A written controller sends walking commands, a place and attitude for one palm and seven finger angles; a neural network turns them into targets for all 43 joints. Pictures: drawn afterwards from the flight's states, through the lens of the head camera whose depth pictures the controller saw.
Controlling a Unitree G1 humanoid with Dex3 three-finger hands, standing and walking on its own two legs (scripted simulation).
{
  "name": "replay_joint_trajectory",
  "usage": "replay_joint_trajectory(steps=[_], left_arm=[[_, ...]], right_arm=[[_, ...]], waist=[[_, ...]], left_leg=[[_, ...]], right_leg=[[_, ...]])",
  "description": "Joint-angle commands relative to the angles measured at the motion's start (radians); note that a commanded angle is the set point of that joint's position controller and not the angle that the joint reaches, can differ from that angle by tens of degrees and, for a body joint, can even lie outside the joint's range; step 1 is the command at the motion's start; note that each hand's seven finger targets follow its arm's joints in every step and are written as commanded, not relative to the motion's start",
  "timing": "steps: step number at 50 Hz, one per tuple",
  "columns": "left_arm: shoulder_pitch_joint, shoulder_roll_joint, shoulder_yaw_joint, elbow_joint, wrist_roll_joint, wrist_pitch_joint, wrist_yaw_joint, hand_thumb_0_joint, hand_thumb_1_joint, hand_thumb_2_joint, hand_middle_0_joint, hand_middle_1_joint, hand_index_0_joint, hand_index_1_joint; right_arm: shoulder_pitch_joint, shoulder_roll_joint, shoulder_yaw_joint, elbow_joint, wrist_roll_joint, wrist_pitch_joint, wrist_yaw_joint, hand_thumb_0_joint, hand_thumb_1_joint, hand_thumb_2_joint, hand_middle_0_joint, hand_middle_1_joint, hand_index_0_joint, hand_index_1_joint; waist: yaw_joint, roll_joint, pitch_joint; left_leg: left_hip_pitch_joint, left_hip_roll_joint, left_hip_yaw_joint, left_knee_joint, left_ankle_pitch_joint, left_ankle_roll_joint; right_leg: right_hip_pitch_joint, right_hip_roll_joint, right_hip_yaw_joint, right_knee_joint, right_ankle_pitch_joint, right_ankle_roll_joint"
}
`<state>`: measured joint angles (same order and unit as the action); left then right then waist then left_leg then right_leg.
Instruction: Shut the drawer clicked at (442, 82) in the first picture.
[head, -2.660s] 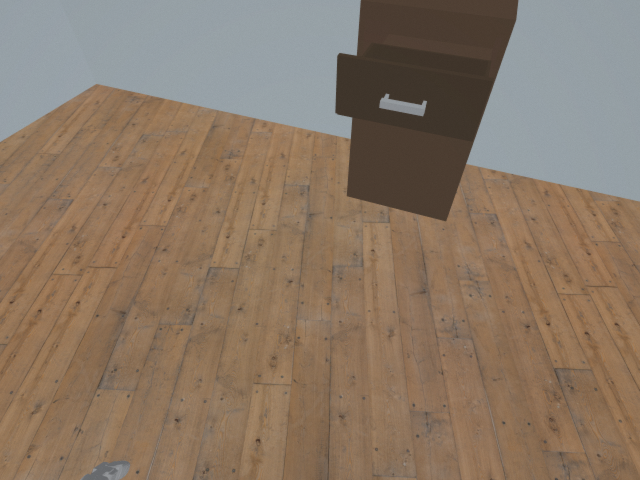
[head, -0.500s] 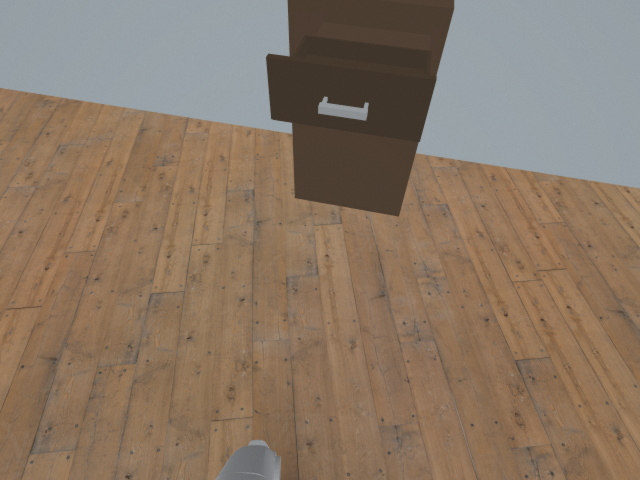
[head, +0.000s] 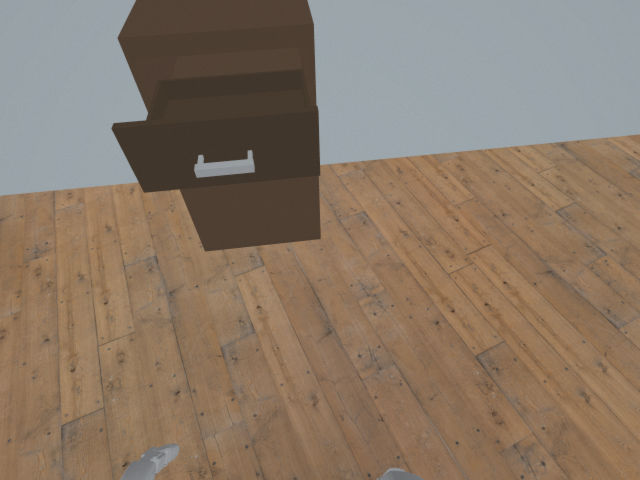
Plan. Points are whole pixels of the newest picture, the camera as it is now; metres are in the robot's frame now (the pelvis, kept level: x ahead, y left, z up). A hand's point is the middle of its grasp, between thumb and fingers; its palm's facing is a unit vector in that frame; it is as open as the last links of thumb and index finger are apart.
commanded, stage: walk to a spot facing it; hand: left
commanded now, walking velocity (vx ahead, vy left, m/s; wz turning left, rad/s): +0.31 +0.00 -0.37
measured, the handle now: (225, 162) +0.75 +0.23 -0.07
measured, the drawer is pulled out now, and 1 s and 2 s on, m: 0.29 0.29 0.29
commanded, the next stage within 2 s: turn to face it in 0.16 s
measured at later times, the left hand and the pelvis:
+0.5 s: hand (190, 451) +0.20 +0.21 -0.19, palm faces +0.00 -0.99 -0.16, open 7.4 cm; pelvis +0.19 +0.03 +0.00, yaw -3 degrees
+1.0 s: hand (204, 393) +0.27 +0.20 -0.16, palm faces +0.10 -0.97 -0.23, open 7.4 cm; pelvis +0.23 +0.02 +0.01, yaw +4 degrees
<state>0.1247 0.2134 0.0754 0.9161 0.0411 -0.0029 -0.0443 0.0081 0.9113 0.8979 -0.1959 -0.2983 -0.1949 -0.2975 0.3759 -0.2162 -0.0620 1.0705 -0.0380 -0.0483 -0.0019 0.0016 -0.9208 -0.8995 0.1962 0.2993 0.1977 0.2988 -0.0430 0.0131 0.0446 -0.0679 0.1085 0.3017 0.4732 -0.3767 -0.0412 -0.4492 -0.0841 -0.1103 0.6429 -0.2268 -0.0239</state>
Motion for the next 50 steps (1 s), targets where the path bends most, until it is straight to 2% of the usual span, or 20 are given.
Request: replay_joint_trajectory(steps=[1,2,3,5,8,16,18,19,20,21,22,25,28,40,44,46,47,48,49,50], left_arm=[[0.364,0.242,0.058,0.051,-0.002,-0.046,0.021,0.000,0.900,0.900,-0.200,-0.300,-0.200,-0.300],[0.425,0.296,0.064,0.061,-0.028,-0.045,0.036,0.000,0.900,0.900,-0.200,-0.300,-0.200,-0.300],[0.359,0.279,0.059,0.051,-0.029,-0.043,0.041,0.000,0.900,0.900,-0.200,-0.300,-0.200,-0.300],[0.199,0.176,0.027,0.016,-0.028,-0.047,0.047,0.000,0.900,0.900,-0.200,-0.300,-0.200,-0.300],[0.127,0.132,0.012,0.018,-0.019,-0.062,0.051,0.000,0.900,0.900,-0.200,-0.300,-0.200,-0.300],[0.191,0.124,0.006,0.083,-0.018,-0.057,0.054,0.000,0.900,0.900,-0.200,-0.300,-0.200,-0.300],[0.187,0.107,0.002,0.095,-0.023,-0.046,0.059,0.000,0.900,0.900,-0.200,-0.300,-0.200,-0.300],[0.194,0.086,-0.004,0.099,-0.025,-0.041,0.062,0.000,0.900,0.900,-0.200,-0.300,-0.200,-0.300],[0.233,0.046,-0.012,0.098,-0.030,-0.034,0.061,0.000,0.900,0.900,-0.200,-0.300,-0.200,-0.300],[0.287,0.006,-0.021,0.098,-0.036,-0.030,0.061,0.000,0.900,0.900,-0.200,-0.300,-0.200,-0.300],[0.274,0.022,-0.027,0.097,-0.030,-0.021,0.071,0.000,0.900,0.900,-0.200,-0.300,-0.200,-0.300],[0.195,0.014,-0.029,0.124,-0.025,-0.019,0.065,0.000,0.900,0.900,-0.200,-0.300,-0.200,-0.300],[0.214,-0.006,-0.034,0.138,-0.026,0.000,0.068,0.000,0.900,0.900,-0.200,-0.300,-0.200,-0.300],[0.116,0.002,-0.025,0.084,-0.024,0.026,0.084,0.000,0.900,0.900,-0.200,-0.300,-0.200,-0.300],[0.178,0.003,-0.024,0.096,-0.027,0.014,0.091,0.000,0.900,0.900,-0.200,-0.300,-0.200,-0.300],[0.204,0.045,-0.024,0.108,-0.019,-0.005,0.092,0.000,0.900,0.900,-0.200,-0.300,-0.200,-0.300],[0.192,0.089,-0.022,0.103,-0.015,-0.008,0.088,0.000,0.900,0.900,-0.200,-0.300,-0.200,-0.300],[0.199,0.124,-0.010,0.092,-0.019,-0.009,0.083,0.000,0.900,0.900,-0.200,-0.300,-0.200,-0.300],[0.203,0.117,-0.006,0.086,-0.021,-0.012,0.082,0.000,0.900,0.900,-0.200,-0.300,-0.200,-0.300],[0.207,0.089,-0.009,0.095,-0.019,-0.016,0.079,0.000,0.900,0.900,-0.200,-0.300,-0.200,-0.300]], right_arm=[[-0.005,-0.062,0.003,-0.111,0.026,-0.025,0.012,0.000,-0.900,-0.900,0.200,0.300,0.200,0.300],[-0.100,-0.082,0.002,-0.159,0.027,-0.024,0.006,0.000,-0.900,-0.900,0.200,0.300,0.200,0.300],[-0.146,-0.088,-0.005,-0.156,0.023,-0.026,0.004,0.000,-0.900,-0.900,0.200,0.300,0.200,0.300],[-0.148,-0.082,-0.004,-0.135,0.014,-0.013,0.004,0.000,-0.900,-0.900,0.200,0.300,0.200,0.300],[-0.034,-0.045,0.000,-0.087,0.007,0.018,0.005,0.000,-0.900,-0.900,0.200,0.300,0.200,0.300],[-0.133,-0.005,0.014,-0.112,0.018,0.003,0.014,0.000,-0.900,-0.900,0.200,0.300,0.200,0.300],[-0.082,-0.009,0.018,-0.083,0.019,-0.002,0.007,0.000,-0.900,-0.900,0.200,0.300,0.200,0.300],[-0.008,-0.036,0.016,-0.053,0.017,-0.009,0.003,0.000,-0.900,-0.900,0.200,0.300,0.200,0.300],[0.062,-0.109,0.003,-0.038,0.009,-0.015,-0.006,0.000,-0.900,-0.900,0.200,0.300,0.200,0.300],[0.094,-0.181,-0.007,-0.036,0.008,-0.005,-0.012,0.000,-0.900,-0.900,0.200,0.300,0.200,0.300],[0.081,-0.168,0.003,-0.035,0.014,0.004,-0.028,0.000,-0.900,-0.900,0.200,0.300,0.200,0.300],[-0.074,-0.066,0.028,-0.054,0.018,0.001,-0.034,0.000,-0.900,-0.900,0.200,0.300,0.200,0.300],[-0.098,-0.061,0.024,-0.054,0.025,-0.003,-0.037,0.000,-0.900,-0.900,0.200,0.300,0.200,0.300],[-0.085,-0.098,-0.009,-0.047,0.016,0.043,-0.031,0.000,-0.900,-0.900,0.200,0.300,0.200,0.300],[-0.107,-0.092,-0.010,-0.050,0.023,0.047,-0.027,0.000,-0.900,-0.900,0.200,0.300,0.200,0.300],[-0.097,-0.032,0.002,-0.050,0.033,0.042,-0.019,0.000,-0.900,-0.900,0.200,0.300,0.200,0.300],[-0.087,0.002,0.012,-0.056,0.032,0.043,-0.011,0.000,-0.900,-0.900,0.200,0.300,0.200,0.300],[-0.099,0.003,0.012,-0.064,0.020,0.052,-0.010,0.000,-0.900,-0.900,0.200,0.300,0.200,0.300],[-0.134,-0.026,0.007,-0.072,0.013,0.056,-0.007,0.000,-0.900,-0.900,0.200,0.300,0.200,0.300],[-0.137,-0.026,0.001,-0.063,0.012,0.051,-0.004,0.000,-0.900,-0.900,0.200,0.300,0.200,0.300]], waist=[[0.185,-0.325,-0.215],[0.199,-0.298,-0.205],[0.182,-0.208,-0.163],[0.095,-0.084,-0.046],[0.009,-0.115,-0.041],[0.047,-0.143,-0.037],[0.021,-0.128,-0.027],[-0.006,-0.055,-0.054],[-0.012,0.124,-0.100],[0.002,0.301,-0.138],[0.000,0.333,-0.133],[0.042,0.118,-0.030],[0.057,0.093,-0.087],[0.025,0.085,-0.048],[0.058,0.054,-0.057],[0.058,-0.080,-0.044],[0.047,-0.173,-0.005],[0.063,-0.291,0.009],[0.083,-0.324,0.073],[0.072,-0.246,0.103]], left_leg=[[-0.512,0.027,-0.001,0.599,0.004,0.024],[-0.654,-0.027,-0.146,0.796,-0.227,0.025],[-0.684,0.015,-0.246,0.869,-0.151,0.035],[-0.627,0.074,-0.279,0.802,0.015,0.023],[-0.489,0.063,-0.239,0.652,0.078,-0.005],[-0.350,-0.009,-0.187,0.218,0.139,0.013],[-0.208,-0.038,-0.174,0.087,0.238,0.025],[-0.093,-0.030,-0.209,0.017,0.329,0.034],[0.041,0.099,-0.372,-0.035,0.513,0.092],[0.092,0.287,-0.589,-0.122,0.624,0.197],[0.057,0.310,-0.675,-0.176,0.589,0.232],[-0.111,0.202,-0.500,-0.192,0.600,0.228],[-0.085,0.144,-0.412,-0.179,0.734,0.207],[-0.114,0.143,-0.524,-0.189,0.457,0.230],[-0.167,0.103,-0.509,-0.129,0.423,0.193],[-0.301,-0.008,-0.426,-0.041,0.092,0.109],[-0.357,-0.100,-0.334,0.027,-0.043,0.066],[-0.364,-0.117,-0.275,0.142,-0.064,0.051],[-0.393,-0.091,-0.288,0.259,-0.095,0.057],[-0.425,-0.081,-0.286,0.350,-0.072,0.061]], right_leg=[[0.709,-0.247,0.433,-0.247,-0.062,-0.174],[0.693,-0.364,0.692,-0.362,0.052,-0.252],[0.600,-0.344,0.634,-0.372,-0.005,-0.251],[0.387,-0.253,0.422,-0.396,0.024,-0.198],[0.245,-0.169,0.216,-0.399,0.222,-0.157],[0.307,-0.136,0.169,-0.345,0.294,-0.136],[0.272,-0.100,0.125,-0.274,0.275,-0.094],[0.248,-0.064,0.099,-0.155,0.245,-0.066],[0.136,0.015,0.041,0.027,0.038,-0.019],[0.031,0.093,-0.014,0.243,-0.378,0.019],[-0.004,0.079,0.072,0.379,-0.428,0.024],[0.008,-0.002,0.112,0.404,-0.270,0.036],[0.070,0.004,0.095,0.305,-0.192,0.058],[0.099,0.031,0.085,0.110,-0.199,0.060],[0.239,0.039,0.074,-0.117,-0.049,0.053],[0.362,-0.067,0.214,-0.325,-0.059,0.018],[0.337,-0.179,0.329,-0.399,-0.200,-0.045],[0.280,-0.252,0.431,-0.487,-0.362,-0.103],[0.215,-0.260,0.460,-0.539,-0.424,-0.134],[0.216,-0.249,0.442,-0.541,-0.389,-0.147]])
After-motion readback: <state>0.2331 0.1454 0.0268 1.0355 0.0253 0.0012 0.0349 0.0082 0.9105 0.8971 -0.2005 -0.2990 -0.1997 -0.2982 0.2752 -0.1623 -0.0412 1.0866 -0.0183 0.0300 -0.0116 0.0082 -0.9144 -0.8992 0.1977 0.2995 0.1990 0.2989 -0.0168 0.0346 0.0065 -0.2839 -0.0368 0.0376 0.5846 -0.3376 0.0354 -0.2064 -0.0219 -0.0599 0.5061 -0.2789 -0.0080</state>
